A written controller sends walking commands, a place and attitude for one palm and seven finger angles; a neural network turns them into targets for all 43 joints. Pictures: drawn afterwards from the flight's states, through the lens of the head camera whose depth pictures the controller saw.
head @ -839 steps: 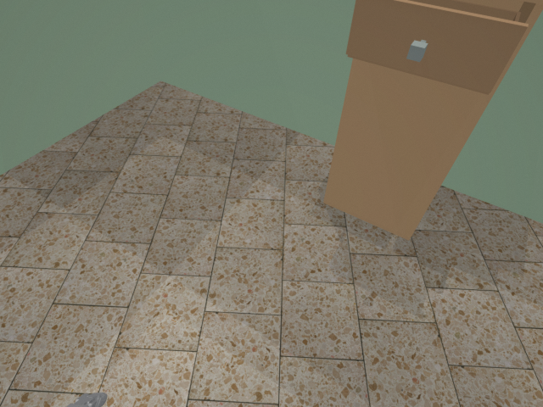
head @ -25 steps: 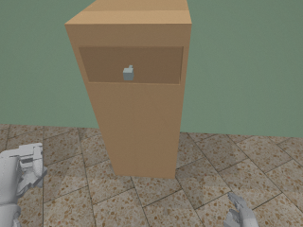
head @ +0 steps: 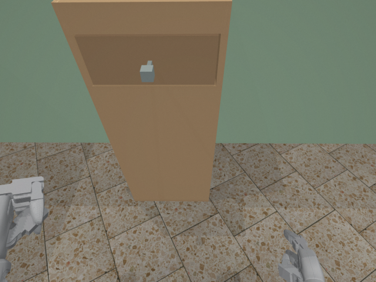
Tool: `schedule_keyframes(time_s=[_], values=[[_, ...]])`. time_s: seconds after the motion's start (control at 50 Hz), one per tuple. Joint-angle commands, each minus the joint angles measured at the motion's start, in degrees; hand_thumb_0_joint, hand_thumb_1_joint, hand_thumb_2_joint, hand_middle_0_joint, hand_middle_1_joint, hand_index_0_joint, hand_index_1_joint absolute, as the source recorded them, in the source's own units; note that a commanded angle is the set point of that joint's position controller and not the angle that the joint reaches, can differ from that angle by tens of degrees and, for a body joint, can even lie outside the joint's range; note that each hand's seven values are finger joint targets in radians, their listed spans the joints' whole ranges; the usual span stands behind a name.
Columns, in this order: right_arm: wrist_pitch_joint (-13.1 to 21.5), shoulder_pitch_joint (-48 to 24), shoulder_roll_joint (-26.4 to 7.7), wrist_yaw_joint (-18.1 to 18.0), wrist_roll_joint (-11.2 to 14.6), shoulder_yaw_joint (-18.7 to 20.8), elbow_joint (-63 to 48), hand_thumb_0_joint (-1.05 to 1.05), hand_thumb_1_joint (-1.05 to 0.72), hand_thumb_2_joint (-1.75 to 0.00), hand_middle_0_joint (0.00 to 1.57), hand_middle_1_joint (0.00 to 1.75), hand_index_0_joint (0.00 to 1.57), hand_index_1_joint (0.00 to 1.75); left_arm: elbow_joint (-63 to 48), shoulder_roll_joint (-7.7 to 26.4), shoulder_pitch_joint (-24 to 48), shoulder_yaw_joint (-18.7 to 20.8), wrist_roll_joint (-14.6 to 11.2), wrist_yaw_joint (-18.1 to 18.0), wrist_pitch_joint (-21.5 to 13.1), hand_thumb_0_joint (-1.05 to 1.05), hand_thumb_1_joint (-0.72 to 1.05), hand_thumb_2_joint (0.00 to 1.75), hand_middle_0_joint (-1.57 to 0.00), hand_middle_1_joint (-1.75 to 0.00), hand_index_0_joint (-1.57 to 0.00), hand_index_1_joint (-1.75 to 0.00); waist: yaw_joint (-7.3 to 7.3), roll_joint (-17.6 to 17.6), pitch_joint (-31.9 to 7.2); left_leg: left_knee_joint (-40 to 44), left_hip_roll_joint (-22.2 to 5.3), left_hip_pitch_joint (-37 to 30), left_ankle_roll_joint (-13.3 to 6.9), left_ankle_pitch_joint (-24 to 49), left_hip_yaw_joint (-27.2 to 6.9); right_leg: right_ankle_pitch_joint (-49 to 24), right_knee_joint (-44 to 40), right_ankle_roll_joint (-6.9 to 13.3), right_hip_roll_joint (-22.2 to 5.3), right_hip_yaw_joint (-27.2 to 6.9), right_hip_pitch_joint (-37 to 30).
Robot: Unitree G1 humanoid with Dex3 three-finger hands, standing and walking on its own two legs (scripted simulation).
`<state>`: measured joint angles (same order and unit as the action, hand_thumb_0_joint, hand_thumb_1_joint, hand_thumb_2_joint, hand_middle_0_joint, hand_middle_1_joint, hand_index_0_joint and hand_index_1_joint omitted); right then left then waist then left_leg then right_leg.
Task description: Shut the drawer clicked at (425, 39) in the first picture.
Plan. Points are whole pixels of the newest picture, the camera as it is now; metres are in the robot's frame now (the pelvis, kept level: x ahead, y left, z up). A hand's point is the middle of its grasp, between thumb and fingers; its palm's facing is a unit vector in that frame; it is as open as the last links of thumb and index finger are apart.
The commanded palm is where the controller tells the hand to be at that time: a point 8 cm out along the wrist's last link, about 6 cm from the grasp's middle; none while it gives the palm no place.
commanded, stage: step back with the hand held close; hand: left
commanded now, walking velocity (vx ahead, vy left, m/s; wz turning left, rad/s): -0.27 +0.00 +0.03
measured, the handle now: (148, 69) +0.62 +0.16 +0.12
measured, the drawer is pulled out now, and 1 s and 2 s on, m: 0.00 0.00 0.00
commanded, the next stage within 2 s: stop stepping back and stand still in 1.04 s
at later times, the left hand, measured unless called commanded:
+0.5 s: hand (5, 263) +0.12 +0.25 +0.15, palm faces +0.39 -0.81 -0.44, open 3.2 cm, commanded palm +0.06 +0.29 +0.17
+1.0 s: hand out of the picture +0.03 +0.26 +0.16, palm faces +0.37 -0.83 -0.43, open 3.2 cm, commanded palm -0.03 +0.29 +0.17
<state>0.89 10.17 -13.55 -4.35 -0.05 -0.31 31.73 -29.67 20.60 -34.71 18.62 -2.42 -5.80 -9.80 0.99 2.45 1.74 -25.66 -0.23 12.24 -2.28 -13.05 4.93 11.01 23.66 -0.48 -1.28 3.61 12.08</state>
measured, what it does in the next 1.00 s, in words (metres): walks backwards: right foot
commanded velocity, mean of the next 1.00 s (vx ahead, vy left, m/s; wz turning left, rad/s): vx -0.34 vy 0.00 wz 0.00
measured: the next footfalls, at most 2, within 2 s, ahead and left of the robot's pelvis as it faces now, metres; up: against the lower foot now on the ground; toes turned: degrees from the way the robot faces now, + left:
right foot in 0.66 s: -0.11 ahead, -0.12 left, +0.00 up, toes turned +4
right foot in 1.30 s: -0.30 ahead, -0.11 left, +0.00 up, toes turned -3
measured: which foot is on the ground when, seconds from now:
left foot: down 0.00-1.00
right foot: down 0.00-0.50, up 0.52-0.64, down 0.66-1.00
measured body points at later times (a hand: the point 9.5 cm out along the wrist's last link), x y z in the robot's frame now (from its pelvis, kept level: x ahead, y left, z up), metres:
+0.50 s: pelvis -0.07 +0.01 -0.02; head -0.05 +0.03 +0.43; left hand +0.09 +0.29 +0.18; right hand +0.10 -0.23 -0.09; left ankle +0.01 +0.09 -0.74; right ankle +0.01 -0.12 -0.74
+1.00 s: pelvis -0.15 +0.01 -0.01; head -0.15 +0.04 +0.44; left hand +0.00 +0.30 +0.18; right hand +0.04 -0.23 -0.07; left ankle -0.08 +0.09 -0.75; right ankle -0.15 -0.12 -0.74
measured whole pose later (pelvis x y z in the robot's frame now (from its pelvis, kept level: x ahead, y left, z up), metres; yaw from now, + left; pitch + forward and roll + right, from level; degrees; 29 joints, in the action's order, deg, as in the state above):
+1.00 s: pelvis -0.15 +0.01 -0.01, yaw +2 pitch +1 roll -3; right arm 2.8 10.4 -12.4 -5.2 -0.2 0.5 33.5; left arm -33.9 24.4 -35.0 21.1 -2.2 -7.2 -15.3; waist 0.2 -0.3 -1.5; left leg -33.2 0.9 23.4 -1.6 -9.8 -1.9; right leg 16.2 30.2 -0.1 4.0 -1.3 14.7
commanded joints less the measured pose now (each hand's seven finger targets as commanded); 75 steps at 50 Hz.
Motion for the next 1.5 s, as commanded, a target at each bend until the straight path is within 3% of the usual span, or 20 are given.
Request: schedule_keyframes(time_s=[0.0, 0.22, 0.36, 0.42, 0.48, 0.64, 0.72, 0.84, 0.88, 0.94, 0.98, 1.02, 1.08, 1.2, 1.24, 1.26, 1.3, 1.34, 1.42, 1.48], values=[[2.3, -5.9, -6.1, -1.0, 0.3, 3.0, -10.4, 0.0, -0.9, -0.9, 0.2, 0.3, 0.2, 0.3, -13.6, 10.2, -1.3, 8.7, -0.5, -1.7, -3.8, 0.0, 0.9, 0.9, -1.4, -1.6, -1.4, -1.6, 0.34, 0.3, -11.8, 1.8, -5.1, -0.8, 0.1, 23.3, -6.9, -19.8, 3.3, 0.2, -2.0, -3.7, -5.1], [4.3, -3.9, -6.4, -1.3, 0.5, 3.5, -11.0, 0.0, -0.9, -0.9, 0.2, 0.3, 0.2, 0.3, -15.2, 9.7, -1.3, 9.3, 0.7, -3.1, -6.0, 0.0, 0.9, 0.9, -1.4, -1.6, -1.4, -1.6, -0.78, -0.6, -6.0, 3.6, -5.9, 16.6, -1.8, -8.1, -9.2, -4.2, 5.7, 0.8, -2.9, -7.8, -4.1], [5.5, -2.4, -5.8, -1.6, 0.1, 3.3, -9.0, 0.0, -0.9, -0.9, 0.2, 0.3, 0.2, 0.3, -14.7, 10.1, 0.7, 8.9, 0.8, -4.8, -7.7, 0.0, 0.9, 0.9, -1.4, -1.6, -1.4, -1.6, -1.62, -5.7, -4.9, -6.5, -2.2, 8.4, 0.1, -12.3, -7.8, 13.2, -4.1, 3.5, -7.6, -11.6, 11.5], [6.1, -2.8, -6.0, -2.0, 0.0, 2.9, -8.7, 0.0, -0.9, -0.9, 0.2, 0.3, 0.2, 0.3, -16.4, 10.3, 1.5, 8.7, 1.0, -5.2, -8.2, 0.0, 0.9, 0.9, -1.4, -1.6, -1.4, -1.6, -1.66, -1.1, -4.4, -0.5, -4.5, 9.8, -0.6, -14.0, -11.3, 13.2, -0.3, 2.2, -4.6, -8.3, 10.7], [7.3, -3.5, -7.3, -2.2, -0.2, 3.2, -9.5, 0.0, -0.9, -0.9, 0.2, 0.3, 0.2, 0.3, -16.7, 9.6, 1.3, 10.1, 2.5, -4.9, -9.0, 0.0, 0.9, 0.9, -1.4, -1.6, -1.4, -1.6, -0.77, 11.9, -4.8, 18.8, -14.9, 31.9, -5.1, -32.2, -22.7, 6.6, 21.4, -1.0, 4.2, -3.1, -10.5], [9.6, -3.3, -6.2, -0.3, -1.2, 3.2, -6.4, 0.0, -0.9, -0.9, 0.2, 0.3, 0.2, 0.3, -16.3, 9.7, -0.6, 8.6, 0.7, -2.8, -10.9, 0.0, 0.9, 0.9, -1.4, -1.6, -1.4, -1.6, -0.78, 6.0, -6.0, 8.8, -10.1, 11.5, -2.5, 0.1, -15.8, 2.1, 3.4, 1.2, 3.6, -5.7, -1.5], [8.3, -2.5, -4.9, 0.0, -0.2, 3.5, -5.1, 0.0, -0.9, -0.9, 0.2, 0.3, 0.2, 0.3, -16.7, 11.3, -0.2, 9.0, -0.6, -2.4, -10.7, 0.0, 0.9, 0.9, -1.4, -1.6, -1.4, -1.6, -0.83, -2.7, -22.1, -3.3, -7.1, -13.0, -0.2, 33.8, -7.1, -23.0, 3.1, -1.4, 0.2, -7.4, 3.0], [5.8, -6.1, -4.1, -0.2, 0.7, 3.4, -6.9, 0.0, -0.9, -0.9, 0.2, 0.3, 0.2, 0.3, -14.8, 13.6, -1.9, 10.4, -1.8, -2.8, -9.0, 0.0, 0.9, 0.9, -1.4, -1.6, -1.4, -1.6, -1.28, -8.4, -6.4, -19.9, 1.4, -3.7, 3.1, -3.8, -6.3, 3.4, -11.5, 6.8, -12.2, -17.7, 22.4], [4.8, -6.6, -2.9, -0.7, -0.2, 2.9, -6.3, 0.0, -0.9, -0.9, 0.2, 0.3, 0.2, 0.3, -13.0, 12.9, 0.6, 10.0, -0.7, -3.1, -8.0, 0.0, 0.9, 0.9, -1.4, -1.6, -1.4, -1.6, -1.21, -9.5, -1.8, -24.7, 0.9, 3.1, 2.9, -6.3, -8.5, -5.8, -9.6, 9.1, -13.5, -17.4, 21.0], [4.4, -5.8, -4.3, -1.9, -0.5, 1.9, -6.2, 0.0, -0.9, -0.9, 0.2, 0.3, 0.2, 0.3, -13.4, 12.5, 3.6, 8.5, 0.0, -2.7, -7.7, 0.0, 0.9, 0.9, -1.4, -1.6, -1.4, -1.6, -1.92, -0.9, -0.4, 1.7, -2.2, 3.9, 1.6, 13.8, -9.9, -15.4, 1.0, 2.2, -3.1, -9.2, 11.2], [5.8, -3.9, -6.4, -1.5, 0.5, 3.1, -6.8, 0.0, -0.9, -0.9, 0.2, 0.3, 0.2, 0.3, -14.5, 13.5, 3.9, 8.3, -0.4, -2.1, -9.4, 0.0, 0.9, 0.9, -1.4, -1.6, -1.4, -1.6, -0.54, 6.7, -8.4, 8.3, -11.5, 1.6, -2.2, 28.6, -16.0, 0.4, 11.4, -0.3, 4.3, -5.9, 2.7], [8.0, -4.9, -6.1, -0.7, -1.8, 3.1, -7.6, 0.0, -0.9, -0.9, 0.2, 0.3, 0.2, 0.3, -16.7, 12.9, 1.4, 8.7, -0.7, -1.4, -9.7, 0.0, 0.9, 0.9, -1.4, -1.6, -1.4, -1.6, 0.35, 14.0, -12.7, 16.9, -18.8, 10.4, -5.5, 10.8, -26.8, 19.8, 31.9, 0.0, 6.8, -8.2, -0.8], [9.7, -2.8, -5.9, 0.3, -1.1, 4.0, -5.9, 0.0, -0.9, -0.9, 0.2, 0.3, 0.2, 0.3, -19.0, 11.1, -1.5, 7.8, -0.9, -2.3, -9.0, 0.0, 0.9, 0.9, -1.4, -1.6, -1.4, -1.6, 0.37, 4.6, -13.9, 13.6, -16.9, 1.6, -7.0, 8.9, -20.6, 18.0, 30.9, -0.1, 4.8, -7.9, 6.2], [9.5, -2.6, -5.3, 0.2, -1.3, 2.9, -6.4, 0.0, -0.9, -0.9, 0.2, 0.3, 0.2, 0.3, -19.7, 12.3, -4.1, 9.2, -1.2, -3.7, -5.6, 0.0, 0.9, 0.9, -1.4, -1.6, -1.4, -1.6, -0.73, 13.0, -10.7, 22.2, -8.2, 8.4, 1.7, -19.1, -12.6, 21.4, 8.7, 1.8, 8.6, 2.7, -6.4], [8.7, -2.3, -4.5, 0.0, -1.3, 2.4, -6.4, 0.0, -0.9, -0.9, 0.2, 0.3, 0.2, 0.3, -19.9, 13.1, -4.9, 9.4, -1.1, -3.4, -4.8, 0.0, 0.9, 0.9, -1.4, -1.6, -1.4, -1.6, -1.23, 7.2, -9.2, 10.1, -1.5, 4.7, 5.4, -13.4, -5.0, 17.6, -8.1, 4.1, 4.8, 1.0, -4.7], [7.7, -1.6, -4.0, -0.1, -1.3, 2.5, -5.6, 0.0, -0.9, -0.9, 0.2, 0.3, 0.2, 0.3, -20.7, 14.6, -4.8, 10.5, -1.2, -3.3, -4.9, 0.0, 0.9, 0.9, -1.4, -1.6, -1.4, -1.6, -1.72, -3.4, -9.7, -8.0, 1.2, -4.8, 5.0, -5.7, -3.0, 17.1, -14.4, 7.4, -4.9, -7.9, 9.3], [6.8, -3.4, -3.9, 0.0, -3.4, 1.3, -3.9, 0.0, -0.9, -0.9, 0.2, 0.3, 0.2, 0.3, -21.2, 16.5, 0.8, 14.5, -2.0, -4.4, -4.6, 0.0, 0.9, 0.9, -1.4, -1.6, -1.4, -1.6, -1.31, -6.2, -9.2, -24.0, -1.1, -2.8, 4.2, -0.6, -6.7, 17.8, -15.4, 12.5, -17.1, -17.1, 19.8], [7.4, -2.5, -4.6, -1.1, 0.0, 3.0, -3.8, 0.0, -0.9, -0.9, 0.2, 0.3, 0.2, 0.3, -13.4, 10.2, 2.9, 7.9, -1.4, -3.5, -2.6, 0.0, 0.9, 0.9, -1.4, -1.6, -1.4, -1.6, -1.98, -16.0, -3.2, -27.9, -0.5, 4.4, 3.6, -3.4, -9.0, 25.1, -12.9, 10.6, -14.0, -15.7, 18.0], [8.6, -2.7, -5.5, -2.6, -0.5, 1.6, -2.6, 0.0, -0.9, -0.9, 0.2, 0.3, 0.2, 0.3, -10.7, 10.1, 8.6, 5.8, 1.3, -4.0, -3.4, 0.0, 0.9, 0.9, -1.4, -1.6, -1.4, -1.6, -2.55, -2.1, 3.9, -3.2, -2.2, 2.7, 0.3, -9.5, -4.7, 24.3, -3.2, 6.4, -9.0, -9.5, 14.5], [10.5, -0.3, -5.5, -2.4, -0.4, 1.0, -3.2, 0.0, -0.9, -0.9, 0.2, 0.3, 0.2, 0.3, -16.2, 10.7, 8.5, 6.5, 1.4, -4.2, -6.5, 0.0, 0.9, 0.9, -1.4, -1.6, -1.4, -1.6, -2.93, 17.5, -0.8, 15.5, -14.5, -1.1, -2.9, -20.6, -30.5, 20.3, 21.5, 1.1, 2.6, 0.4, 16.6]])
